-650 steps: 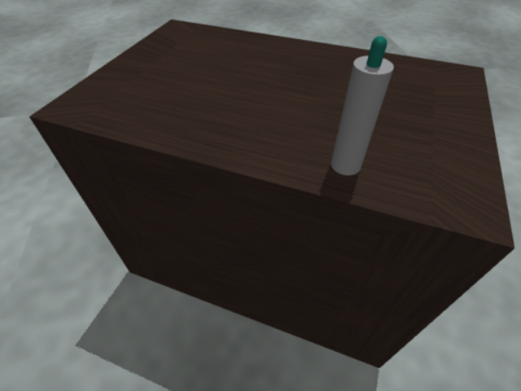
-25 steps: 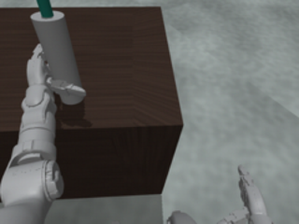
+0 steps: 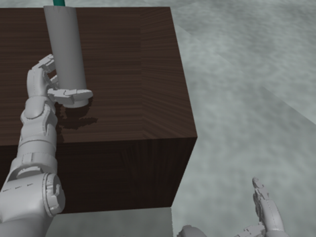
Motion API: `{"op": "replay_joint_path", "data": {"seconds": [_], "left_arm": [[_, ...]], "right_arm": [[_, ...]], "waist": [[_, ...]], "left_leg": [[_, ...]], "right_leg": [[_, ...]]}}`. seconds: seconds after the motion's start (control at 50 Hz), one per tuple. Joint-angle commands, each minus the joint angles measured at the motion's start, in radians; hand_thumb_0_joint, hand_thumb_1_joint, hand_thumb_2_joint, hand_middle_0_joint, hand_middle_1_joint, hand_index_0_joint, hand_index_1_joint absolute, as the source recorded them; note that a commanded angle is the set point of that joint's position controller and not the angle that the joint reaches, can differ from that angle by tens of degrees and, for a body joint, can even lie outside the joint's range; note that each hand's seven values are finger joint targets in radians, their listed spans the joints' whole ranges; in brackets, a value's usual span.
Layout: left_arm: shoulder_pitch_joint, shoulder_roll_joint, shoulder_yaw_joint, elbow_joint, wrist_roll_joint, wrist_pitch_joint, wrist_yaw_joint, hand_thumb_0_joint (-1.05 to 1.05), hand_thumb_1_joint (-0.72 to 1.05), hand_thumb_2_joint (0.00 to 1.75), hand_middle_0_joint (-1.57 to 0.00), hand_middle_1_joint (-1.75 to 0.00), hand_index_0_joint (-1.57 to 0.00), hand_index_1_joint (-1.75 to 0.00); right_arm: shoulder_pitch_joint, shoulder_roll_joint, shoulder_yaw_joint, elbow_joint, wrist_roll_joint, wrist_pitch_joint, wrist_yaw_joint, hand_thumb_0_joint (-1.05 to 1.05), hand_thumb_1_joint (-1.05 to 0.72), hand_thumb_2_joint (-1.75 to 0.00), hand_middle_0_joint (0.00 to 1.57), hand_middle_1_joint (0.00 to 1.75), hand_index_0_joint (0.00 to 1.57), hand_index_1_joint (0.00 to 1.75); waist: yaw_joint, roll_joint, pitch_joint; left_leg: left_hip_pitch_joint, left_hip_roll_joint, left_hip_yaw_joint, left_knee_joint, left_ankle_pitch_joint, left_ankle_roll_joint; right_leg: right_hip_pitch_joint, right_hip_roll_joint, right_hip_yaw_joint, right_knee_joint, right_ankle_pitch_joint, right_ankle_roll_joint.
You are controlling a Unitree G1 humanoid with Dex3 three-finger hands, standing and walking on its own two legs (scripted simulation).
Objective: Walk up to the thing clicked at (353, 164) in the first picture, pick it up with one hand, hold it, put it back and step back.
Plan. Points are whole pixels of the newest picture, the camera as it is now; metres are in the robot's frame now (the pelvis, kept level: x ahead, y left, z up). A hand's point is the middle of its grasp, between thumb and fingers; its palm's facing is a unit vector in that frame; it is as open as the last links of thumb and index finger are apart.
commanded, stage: close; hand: left
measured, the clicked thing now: (67, 50) +0.51 +0.17 +0.20
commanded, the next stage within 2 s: settle in 0.10 s
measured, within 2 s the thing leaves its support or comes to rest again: leaves its support in 0.46 s
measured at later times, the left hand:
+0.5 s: hand (70, 85) +0.46 +0.18 +0.14, palm faces +0.11 -0.99 -0.01, open 9.9 cm
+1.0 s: hand (62, 74) +0.44 +0.18 +0.18, palm faces +0.13 -0.99 +0.01, open 10.1 cm
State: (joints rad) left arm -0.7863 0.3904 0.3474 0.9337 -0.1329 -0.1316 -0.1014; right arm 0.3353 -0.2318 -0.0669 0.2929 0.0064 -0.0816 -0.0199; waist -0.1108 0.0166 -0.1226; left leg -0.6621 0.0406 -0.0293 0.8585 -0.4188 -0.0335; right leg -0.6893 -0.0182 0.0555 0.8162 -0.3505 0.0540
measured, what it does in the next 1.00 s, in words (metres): stands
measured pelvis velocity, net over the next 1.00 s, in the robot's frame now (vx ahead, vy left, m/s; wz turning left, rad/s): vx -0.01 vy -0.01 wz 0.01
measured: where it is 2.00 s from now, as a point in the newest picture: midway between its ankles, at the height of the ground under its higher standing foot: outside the picture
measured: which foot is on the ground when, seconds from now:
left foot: down 0.00-1.00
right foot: down 0.00-1.00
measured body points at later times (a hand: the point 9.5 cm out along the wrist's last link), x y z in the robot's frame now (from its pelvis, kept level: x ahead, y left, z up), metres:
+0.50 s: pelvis +0.00 +0.00 +0.00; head +0.04 +0.00 +0.45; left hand +0.44 +0.23 +0.14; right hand +0.15 -0.28 -0.05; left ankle +0.00 +0.14 -0.70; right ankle +0.03 -0.16 -0.70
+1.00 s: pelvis -0.01 -0.01 +0.01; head +0.01 -0.01 +0.46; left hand +0.43 +0.23 +0.19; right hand +0.15 -0.27 -0.05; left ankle +0.00 +0.14 -0.70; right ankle +0.03 -0.16 -0.70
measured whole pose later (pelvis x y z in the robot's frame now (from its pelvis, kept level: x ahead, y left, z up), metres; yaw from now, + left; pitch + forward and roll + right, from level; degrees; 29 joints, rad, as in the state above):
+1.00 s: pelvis -0.01 -0.01 +0.01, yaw +1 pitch +7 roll +0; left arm -0.75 0.35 0.29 0.77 -0.14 0.02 -0.06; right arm 0.30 -0.23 -0.06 0.40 0.03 -0.11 -0.05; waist -0.07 0.02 -0.09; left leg -0.52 0.04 -0.03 0.78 -0.38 -0.04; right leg -0.55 -0.02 0.05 0.75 -0.32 0.05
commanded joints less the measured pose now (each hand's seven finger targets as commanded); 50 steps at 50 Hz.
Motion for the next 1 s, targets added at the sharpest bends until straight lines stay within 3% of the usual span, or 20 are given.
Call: {"op": "replay_joint_path", "data": {"seconds": [0.0,0.08,0.14,0.18,0.22,0.32,0.34,0.38,0.4,0.46,0.52,0.56,0.58,0.6,0.64,0.66,0.76,0.8,0.92,0.98], "left_arm": [[-0.462,0.199,-0.005,-0.367,-0.016,-0.083,0.003,0.00,-0.13,0.63,-1.03,-0.85,-1.04,-0.84],[-0.378,0.146,-0.023,-0.354,-0.022,-0.057,0.019,0.00,-0.07,0.72,-1.14,-0.97,-1.15,-0.96],[-0.360,0.181,0.013,-0.345,-0.017,-0.047,0.023,0.00,0.00,0.81,-1.21,-1.04,-1.22,-1.04],[-0.370,0.159,0.003,-0.340,-0.015,-0.050,0.026,0.00,0.04,0.89,-1.28,-1.12,-1.28,-1.12],[-0.381,0.206,0.023,-0.344,-0.005,-0.061,0.030,0.00,0.20,1.05,-1.25,-1.24,-1.25,-1.26],[-0.398,0.179,-0.010,-0.421,-0.002,-0.051,0.013,0.00,0.32,1.27,-1.35,-1.38,-1.35,-1.40],[-0.414,0.235,0.025,-0.437,-0.007,-0.052,0.015,0.00,0.32,1.30,-1.36,-1.40,-1.36,-1.42],[-0.462,0.232,0.019,-0.468,-0.016,-0.048,0.018,0.00,0.30,1.35,-1.41,-1.46,-1.41,-1.48],[-0.482,0.220,0.016,-0.477,-0.025,-0.045,0.020,0.00,0.28,1.37,-1.42,-1.48,-1.42,-1.51],[-0.517,0.221,0.007,-0.506,-0.032,-0.036,0.036,0.00,0.24,1.39,-1.44,-1.51,-1.44,-1.54],[-0.536,0.246,0.025,-0.517,-0.031,-0.026,0.056,0.00,0.22,1.41,-1.44,-1.54,-1.45,-1.56],[-0.510,0.204,0.002,-0.466,-0.028,-0.012,0.053,0.00,0.19,1.43,-1.43,-1.55,-1.44,-1.57],[-0.474,0.184,-0.003,-0.411,-0.028,0.001,0.048,0.00,0.16,1.42,-1.42,-1.55,-1.43,-1.56],[-0.470,0.187,-0.004,-0.417,-0.029,0.008,0.043,0.00,0.15,1.43,-1.43,-1.56,-1.44,-1.58],[-0.473,0.175,-0.025,-0.389,-0.031,0.024,0.033,0.00,0.11,1.44,-1.44,-1.57,-1.45,-1.59],[-0.507,0.196,-0.011,-0.442,-0.032,0.026,0.033,0.00,0.11,1.45,-1.44,-1.58,-1.46,-1.60],[-0.528,0.216,-0.008,-0.419,-0.032,0.048,0.030,0.00,0.13,1.44,-1.44,-1.58,-1.46,-1.59],[-0.556,0.220,-0.010,-0.455,-0.030,0.051,0.032,0.00,0.14,1.45,-1.45,-1.58,-1.46,-1.60],[-0.573,0.223,0.000,-0.479,-0.038,0.054,0.042,0.00,0.13,1.47,-1.43,-1.58,-1.45,-1.60],[-0.595,0.234,0.002,-0.473,-0.031,0.061,0.043,0.00,0.09,1.46,-1.43,-1.58,-1.46,-1.60]], "right_arm": [[-0.042,-0.151,-0.084,-0.224,0.008,-0.050,-0.014,0.00,0.53,-0.05,0.05,0.05,0.05,0.05],[0.015,-0.159,-0.109,-0.166,0.010,-0.040,-0.020,0.00,0.53,-0.05,0.05,0.05,0.05,0.05],[0.006,-0.161,-0.113,-0.157,0.011,-0.030,-0.014,0.00,0.53,-0.05,0.05,0.05,0.05,0.05],[-0.015,-0.127,-0.082,-0.168,0.013,-0.029,-0.010,0.00,0.54,-0.05,0.05,0.05,0.05,0.05],[-0.013,-0.144,-0.108,-0.147,0.011,-0.025,-0.010,0.00,0.55,-0.05,0.05,0.05,0.05,0.05],[-0.005,-0.124,-0.091,-0.167,0.010,-0.019,-0.004,0.00,0.54,-0.06,0.05,0.05,0.05,0.05],[-0.037,-0.126,-0.089,-0.153,0.011,-0.017,-0.003,0.00,0.54,-0.06,0.05,0.05,0.05,0.05],[-0.109,-0.126,-0.082,-0.196,0.015,-0.024,-0.009,0.00,0.54,-0.06,0.05,0.05,0.05,0.05],[-0.085,-0.157,-0.112,-0.172,0.015,-0.024,-0.016,0.00,0.54,-0.06,0.05,0.05,0.05,0.05],[-0.089,-0.131,-0.086,-0.121,0.015,-0.023,-0.027,0.00,0.54,-0.06,0.05,0.05,0.05,0.05],[-0.137,-0.167,-0.115,-0.156,0.017,-0.035,-0.038,0.00,0.55,-0.06,0.05,0.05,0.05,0.05],[-0.072,-0.148,-0.107,-0.090,0.018,-0.032,-0.042,0.00,0.55,-0.05,0.05,0.05,0.05,0.05],[-0.023,-0.104,-0.069,-0.034,0.018,-0.029,-0.038,0.00,0.55,-0.06,0.05,0.05,0.05,0.05],[-0.069,-0.121,-0.070,-0.099,0.022,-0.037,-0.038,0.00,0.55,-0.05,0.05,0.05,0.05,0.05],[-0.039,-0.114,-0.067,-0.034,0.024,-0.035,-0.037,0.00,0.55,-0.05,0.05,0.05,0.05,0.05],[-0.097,-0.101,-0.042,-0.097,0.026,-0.044,-0.036,0.00,0.56,-0.05,0.05,0.05,0.05,0.05],[-0.083,-0.154,-0.092,-0.050,0.026,-0.059,-0.045,0.00,0.56,-0.05,0.05,0.05,0.05,0.05],[-0.095,-0.126,-0.061,-0.062,0.026,-0.064,-0.042,0.00,0.56,-0.05,0.05,0.05,0.05,0.05],[-0.095,-0.126,-0.063,-0.056,0.027,-0.075,-0.049,0.00,0.56,-0.05,0.05,0.05,0.05,0.05],[-0.095,-0.095,-0.035,-0.051,0.027,-0.080,-0.046,0.00,0.56,-0.05,0.05,0.05,0.05,0.05]], "waist": [[0.010,0.060,-0.456],[-0.005,0.047,-0.404],[-0.006,0.017,-0.365],[-0.002,-0.003,-0.312],[0.004,0.004,-0.301],[0.013,0.078,-0.443],[0.038,0.076,-0.430],[0.040,0.059,-0.458],[0.026,0.062,-0.456],[0.041,0.071,-0.426],[0.027,0.031,-0.416],[0.018,0.024,-0.379],[0.020,0.027,-0.346],[0.018,-0.012,-0.360],[0.015,0.007,-0.335],[0.034,0.008,-0.347],[0.023,0.014,-0.345],[0.032,0.032,-0.355],[0.043,0.025,-0.346],[0.043,0.049,-0.368]], "left_leg": [[0.260,-0.023,0.032,-0.091,0.399,0.026],[0.278,-0.020,0.033,-0.092,0.422,0.026],[0.240,-0.022,0.034,-0.083,0.414,0.035],[0.193,-0.028,0.040,-0.092,0.346,0.039],[0.175,-0.035,0.046,-0.098,0.304,0.040],[0.282,-0.032,0.045,-0.090,0.414,0.030],[0.253,-0.034,0.044,-0.094,0.398,0.030],[0.248,-0.034,0.045,-0.102,0.369,0.031],[0.265,-0.028,0.038,-0.111,0.370,0.027],[0.281,-0.026,0.033,-0.119,0.364,0.025],[0.271,-0.029,0.037,-0.140,0.292,0.030],[0.284,-0.029,0.040,-0.146,0.285,0.031],[0.275,-0.030,0.043,-0.145,0.293,0.031],[0.275,-0.028,0.041,-0.152,0.292,0.035],[0.272,-0.032,0.048,-0.154,0.277,0.036],[0.272,-0.034,0.048,-0.158,0.279,0.038],[0.292,-0.039,0.056,-0.168,0.248,0.040],[0.298,-0.038,0.054,-0.169,0.261,0.038],[0.309,-0.034,0.040,-0.189,0.267,0.031],[0.309,-0.037,0.045,-0.185,0.286,0.031]], "right_leg": [[0.224,0.033,-0.079,-0.060,0.338,-0.055],[0.210,0.032,-0.079,-0.063,0.363,-0.051],[0.197,0.029,-0.074,-0.068,0.374,-0.045],[0.194,0.026,-0.070,-0.074,0.329,-0.045],[0.203,0.022,-0.066,-0.080,0.299,-0.044],[0.263,0.020,-0.068,-0.067,0.384,-0.048],[0.279,0.020,-0.068,-0.070,0.369,-0.047],[0.309,0.019,-0.065,-0.079,0.355,-0.045],[0.295,0.022,-0.070,-0.074,0.340,-0.049],[0.271,0.025,-0.076,-0.083,0.316,-0.053],[0.286,0.026,-0.073,-0.103,0.264,-0.049],[0.256,0.027,-0.074,-0.112,0.258,-0.047],[0.254,0.028,-0.074,-0.115,0.267,-0.045],[0.267,0.029,-0.075,-0.122,0.267,-0.045],[0.255,0.025,-0.071,-0.132,0.257,-0.043],[0.271,0.027,-0.075,-0.135,0.256,-0.042],[0.267,0.022,-0.068,-0.155,0.235,-0.041],[0.281,0.021,-0.070,-0.157,0.244,-0.041],[0.297,0.024,-0.081,-0.158,0.234,-0.046],[0.305,0.021,-0.077,-0.160,0.257,-0.045]]}}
